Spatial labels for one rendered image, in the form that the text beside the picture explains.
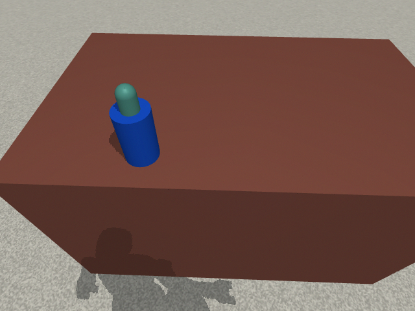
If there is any bottle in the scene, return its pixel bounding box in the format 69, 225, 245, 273
109, 83, 160, 167

